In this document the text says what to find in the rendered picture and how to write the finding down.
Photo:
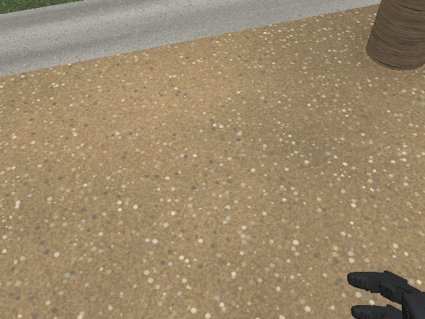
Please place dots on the robot right hand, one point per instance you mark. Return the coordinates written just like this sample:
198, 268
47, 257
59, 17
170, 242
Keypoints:
392, 287

